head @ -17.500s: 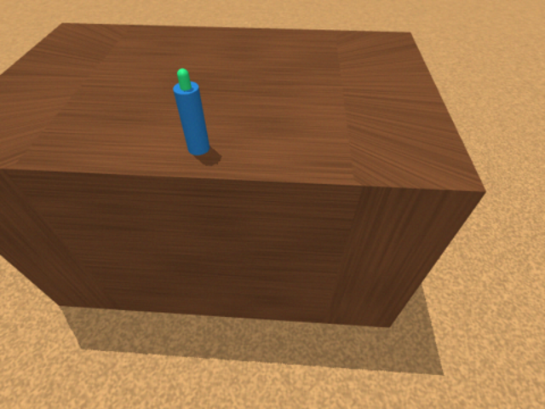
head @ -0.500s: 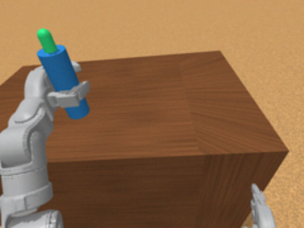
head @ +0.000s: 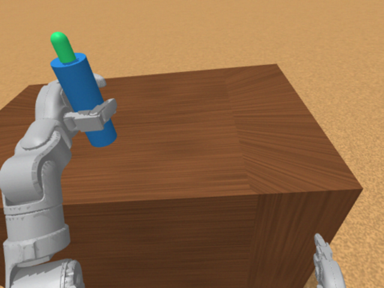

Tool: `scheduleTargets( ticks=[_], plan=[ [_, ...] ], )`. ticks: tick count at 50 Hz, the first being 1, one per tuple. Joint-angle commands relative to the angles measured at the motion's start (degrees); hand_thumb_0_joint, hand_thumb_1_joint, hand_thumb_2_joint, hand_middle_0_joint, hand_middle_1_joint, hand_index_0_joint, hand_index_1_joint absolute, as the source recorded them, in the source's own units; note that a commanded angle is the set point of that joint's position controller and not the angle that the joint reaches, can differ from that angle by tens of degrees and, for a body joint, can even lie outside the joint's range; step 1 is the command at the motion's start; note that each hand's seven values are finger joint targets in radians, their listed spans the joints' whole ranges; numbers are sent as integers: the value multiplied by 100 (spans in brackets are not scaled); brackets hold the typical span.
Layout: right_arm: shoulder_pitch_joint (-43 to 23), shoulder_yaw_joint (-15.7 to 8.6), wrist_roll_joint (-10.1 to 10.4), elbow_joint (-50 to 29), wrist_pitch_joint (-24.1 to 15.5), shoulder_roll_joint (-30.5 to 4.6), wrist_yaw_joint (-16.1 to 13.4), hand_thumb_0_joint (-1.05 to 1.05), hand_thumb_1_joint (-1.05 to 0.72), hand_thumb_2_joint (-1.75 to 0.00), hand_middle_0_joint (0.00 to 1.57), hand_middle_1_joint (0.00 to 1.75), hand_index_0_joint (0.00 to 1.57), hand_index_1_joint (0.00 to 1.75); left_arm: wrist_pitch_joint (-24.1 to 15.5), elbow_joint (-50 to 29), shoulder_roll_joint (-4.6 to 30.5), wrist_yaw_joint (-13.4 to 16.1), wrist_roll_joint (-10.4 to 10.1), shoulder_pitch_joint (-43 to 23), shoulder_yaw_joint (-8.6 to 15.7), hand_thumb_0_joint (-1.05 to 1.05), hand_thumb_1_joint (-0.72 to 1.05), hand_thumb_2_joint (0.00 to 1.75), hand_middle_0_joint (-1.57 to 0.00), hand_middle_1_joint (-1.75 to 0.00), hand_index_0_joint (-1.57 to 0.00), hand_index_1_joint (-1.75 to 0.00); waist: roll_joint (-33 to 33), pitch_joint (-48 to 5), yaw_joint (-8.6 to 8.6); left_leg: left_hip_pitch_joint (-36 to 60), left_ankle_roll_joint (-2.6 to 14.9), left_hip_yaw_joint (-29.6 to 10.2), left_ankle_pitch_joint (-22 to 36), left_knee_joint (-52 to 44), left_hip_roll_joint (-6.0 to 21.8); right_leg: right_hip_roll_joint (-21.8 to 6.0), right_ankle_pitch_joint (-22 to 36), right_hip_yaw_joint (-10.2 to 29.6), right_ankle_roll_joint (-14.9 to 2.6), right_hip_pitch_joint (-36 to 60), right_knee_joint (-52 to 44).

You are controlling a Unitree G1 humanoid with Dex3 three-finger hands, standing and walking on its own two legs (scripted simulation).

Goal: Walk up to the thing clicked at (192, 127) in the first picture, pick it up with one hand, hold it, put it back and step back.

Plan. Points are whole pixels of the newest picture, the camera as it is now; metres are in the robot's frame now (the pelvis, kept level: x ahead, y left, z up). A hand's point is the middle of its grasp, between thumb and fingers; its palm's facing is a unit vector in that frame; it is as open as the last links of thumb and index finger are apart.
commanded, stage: hold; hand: left
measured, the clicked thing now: (83, 94) +0.34 +0.17 +0.31
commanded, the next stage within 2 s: crouch in 0.24 s
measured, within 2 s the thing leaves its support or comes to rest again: neither
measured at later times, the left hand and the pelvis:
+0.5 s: hand (96, 112) +0.33 +0.16 +0.27, palm faces +0.13 -0.99 -0.01, open 7.2 cm; pelvis +0.00 +0.00 +0.00, yaw +0 degrees
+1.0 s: hand (102, 137) +0.38 +0.20 +0.18, palm faces +0.22 -0.98 -0.01, open 7.1 cm; pelvis +0.00 +0.00 +0.00, yaw +0 degrees
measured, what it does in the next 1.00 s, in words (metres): stands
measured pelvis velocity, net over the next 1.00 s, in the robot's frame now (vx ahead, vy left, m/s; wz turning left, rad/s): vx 0.00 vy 0.00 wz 0.00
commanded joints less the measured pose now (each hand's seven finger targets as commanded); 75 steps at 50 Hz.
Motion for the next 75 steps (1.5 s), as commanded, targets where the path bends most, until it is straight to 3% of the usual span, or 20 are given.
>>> scheduleTargets(
  ticks=[1, 3, 4, 12, 16, 27, 42, 46, 47, 49, 51, 54, 56, 61, 62, 64, 67, 69, 74, 75],
  plan=[
    [-923, -149, 41, -1002, -347, -641, 4, 0, 55, -5, 5, 5, 5, 5, -653, -1531, 1333, -58, -81, -2967, 523, 0, 40, 139, -135, -152, -138, -151, -422, -1131, 29, 444, 102, 120, 657, -521, -180, 228, 534, -319, -142, 157, -610],
    [-918, -131, 36, -1085, -348, -617, -22, 0, 55, -6, 5, 5, 5, 5, -728, -1719, 1444, -70, -107, -2999, 652, 0, 41, 139, -135, -152, -138, -151, -452, -1255, 54, 518, 104, 104, 649, -536, -165, 219, 511, -309, -138, 232, -625],
    [-1009, -45, 42, -1061, -335, -527, -10, 0, 55, -5, 5, 5, 5, 5, -736, -1810, 1264, -78, -91, -3003, 450, 0, 42, 139, -136, -152, -139, -152, -328, -1136, 93, 445, 87, 101, 624, -566, -162, 221, 490, -326, -159, 186, -593],
    [-961, -112, 16, -825, -391, -581, -60, 0, 55, -6, 5, 5, 5, 5, -771, -2068, 1156, -78, -88, -2944, 338, 0, 42, 138, -135, -151, -138, -151, -222, -1143, -27, 523, 77, 32, 378, -611, -130, 238, 360, -328, -155, 50, -558],
    [-955, -157, 2, -828, -452, -627, -99, 0, 54, -6, 5, 5, 5, 5, -802, -2280, 1380, -67, -89, -3156, 456, 0, 40, 139, -136, -151, -138, -151, -49, -1321, -44, 620, 64, 29, 526, -573, -118, 242, 509, -320, -167, 78, -528],
    [-992, -193, 3, -686, -494, -638, -96, 0, 56, -5, 5, 5, 5, 5, -823, -674, 1099, 54, -60, -2855, 422, 0, 36, 133, -140, -151, -142, -150, -675, -840, -46, 264, 93, 37, 296, -579, -136, 239, 313, -332, -119, -43, -581],
    [-1001, -93, -125, -1089, -576, -737, -254, 0, 56, -5, 5, 5, 5, 5, -2674, -40, 1796, -23, 234, -3280, 661, 0, 42, 134, -137, -150, -140, -149, -339, -1672, -170, 435, 86, 34, 591, -423, -125, 230, 594, -231, -135, 159, -481],
    [-973, 17, -146, -1070, -597, -619, -277, 0, 55, -5, 5, 5, 5, 5, -3069, 196, 1673, -141, 271, -3318, 400, 0, 43, 136, -138, -151, -141, -151, -178, -1603, -314, 534, 81, 23, 713, -421, -97, 243, 776, -213, -144, 74, -469],
    [-998, 172, -135, -915, -589, -408, -262, 0, 55, -5, 5, 5, 5, 5, -3148, 136, 1646, -160, 322, -3369, 273, 0, 41, 135, -139, -151, -141, -151, 65, -1597, -238, 462, 71, 32, 731, -439, -108, 228, 797, -210, -167, 64, -445],
    [-960, -33, -158, -1053, -604, -695, -287, 0, 56, -5, 5, 5, 5, 5, -3275, 363, 1772, -195, 270, -3405, 386, 0, 42, 138, -141, -153, -143, -153, 58, -1776, -379, 661, 77, 37, 758, -428, -94, 241, 852, -204, -154, 94, -487],
    [-667, 119, -165, -762, -573, -487, -244, 0, 56, -5, 5, 5, 5, 5, -3366, 724, 1584, -238, 290, -3313, 226, 0, 43, 138, -142, -153, -144, -153, 23, -1519, -428, 558, 83, 39, 764, -455, -83, 255, 880, -215, -159, -47, -509],
    [-658, -127, -174, -837, -556, -811, -251, 0, 56, -5, 5, 5, 5, 5, -3487, 1301, 1645, -230, 265, -3134, 353, 0, 42, 137, -141, -153, -143, -152, -235, -1332, -498, 532, 98, 42, 809, -479, -64, 279, 935, -236, -152, -84, -524],
    [-548, -53, -159, -895, -540, -712, -186, 0, 56, -5, 5, 5, 5, 5, -3634, 1130, 1661, -241, 314, -3409, 240, 0, 44, 137, -140, -152, -143, -151, 109, -1550, -492, 691, 54, 28, 886, -517, -36, 293, 985, -248, -187, -147, -514],
    [-508, -21, -151, -1053, -461, -721, -89, 0, 56, -5, 5, 5, 5, 5, -3997, 1585, 1797, -207, 267, -3227, 520, 0, 44, 137, -140, -152, -142, -152, -147, -1300, -323, 448, 32, -45, 853, -605, 24, 333, 903, -286, -195, -40, -511],
    [-696, 22, -136, -1146, -446, -628, -76, 0, 56, -5, 5, 5, 5, 5, -4082, 1546, 1703, -210, 292, -3275, 392, 0, 44, 138, -140, -152, -142, -151, 21, -1480, -304, 524, 28, -7, 917, -582, -4, 312, 957, -262, -205, 2, -507],
    [-657, -114, -162, -1376, -401, -864, -96, 0, 56, -5, 5, 5, 5, 5, -4240, 1483, 1995, -187, 328, -3445, 569, 0, 41, 138, -140, -153, -142, -152, -69, -1772, -344, 691, 15, -25, 1094, -550, 33, 326, 1060, -256, -205, 94, -490],
    [-607, 95, -154, -1303, -276, -609, -52, 0, 56, -5, 5, 5, 5, 5, -4376, 1863, 1710, -190, 338, -3245, 399, 0, 42, 137, -136, -151, -139, -150, 87, -1663, -278, 664, -34, -20, 1437, -511, 42, 327, 1272, -261, -233, 97, -462],
    [-580, -8, -169, -1292, -202, -736, -76, 0, 56, -5, 5, 5, 5, 5, -4548, 1659, 2032, -163, 351, -3470, 597, 0, 41, 138, -137, -151, -140, -150, 112, -1920, -304, 737, -17, 18, 1514, -466, 25, 306, 1370, -219, -225, 183, -471],
    [-627, 33, -165, -1405, -12, -701, -92, 0, 56, -5, 5, 5, 5, 5, -4786, 2101, 2091, -225, 369, -3272, 635, 0, 41, 138, -137, -151, -140, -150, -140, -1839, -336, 540, 50, 64, 1592, -436, -10, 278, 1574, -184, -172, 414, -510],
    [-647, 116, -157, -1275, 31, -569, -79, 0, 55, -5, 5, 5, 5, 5, -4817, 2272, 1834, -279, 362, -3202, 410, 0, 39, 137, -137, -151, -140, -150, -57, -1754, -384, 557, 62, 93, 1570, -428, -26, 258, 1593, -168, -167, 343, -513]
  ],
)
